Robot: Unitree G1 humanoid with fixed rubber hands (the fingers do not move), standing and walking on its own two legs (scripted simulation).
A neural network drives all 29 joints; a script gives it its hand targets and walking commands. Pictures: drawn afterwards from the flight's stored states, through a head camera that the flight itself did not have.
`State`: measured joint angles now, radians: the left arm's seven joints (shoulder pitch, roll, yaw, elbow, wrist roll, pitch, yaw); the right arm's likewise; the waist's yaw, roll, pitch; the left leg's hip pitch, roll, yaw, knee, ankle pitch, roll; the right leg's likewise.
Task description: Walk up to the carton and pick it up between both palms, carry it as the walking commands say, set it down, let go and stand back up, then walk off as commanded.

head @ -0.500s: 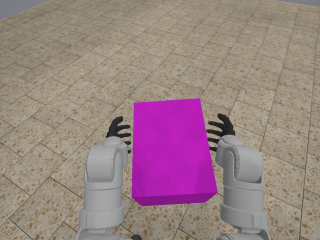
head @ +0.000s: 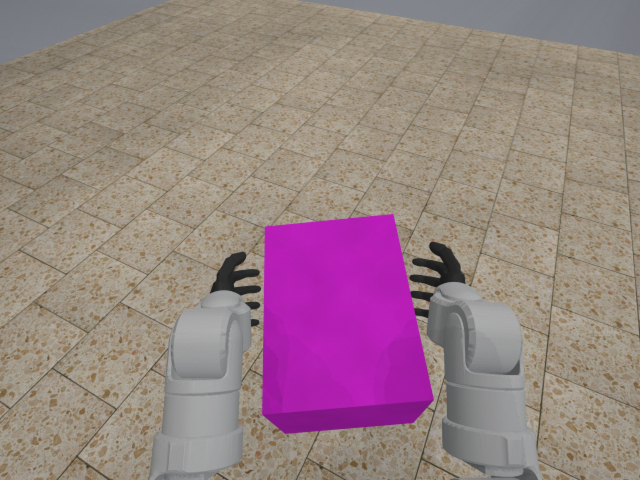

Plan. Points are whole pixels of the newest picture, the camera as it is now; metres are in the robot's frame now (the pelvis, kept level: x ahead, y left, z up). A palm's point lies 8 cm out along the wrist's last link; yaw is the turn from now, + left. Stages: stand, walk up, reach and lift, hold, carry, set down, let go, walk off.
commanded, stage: carry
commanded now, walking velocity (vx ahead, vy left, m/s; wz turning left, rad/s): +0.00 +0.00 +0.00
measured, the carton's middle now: (338, 324) +0.33 -0.02 -0.01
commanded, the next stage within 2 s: none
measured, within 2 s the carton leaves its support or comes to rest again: neither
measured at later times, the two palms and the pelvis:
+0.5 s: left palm (192, 275) +0.39 +0.20 +0.03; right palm (374, 260) +0.41 -0.07 +0.04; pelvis +0.11 +0.06 -0.01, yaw +1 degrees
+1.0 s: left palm (211, 264) +0.40 +0.17 +0.05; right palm (401, 266) +0.39 -0.10 +0.05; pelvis +0.12 +0.05 -0.01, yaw -2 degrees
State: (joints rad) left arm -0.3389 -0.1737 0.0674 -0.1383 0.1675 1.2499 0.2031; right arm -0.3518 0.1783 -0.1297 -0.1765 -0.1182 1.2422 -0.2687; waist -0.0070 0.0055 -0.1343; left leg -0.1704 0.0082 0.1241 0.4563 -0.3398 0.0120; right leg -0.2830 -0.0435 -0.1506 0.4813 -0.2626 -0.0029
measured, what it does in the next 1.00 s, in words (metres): walks ahead: left foot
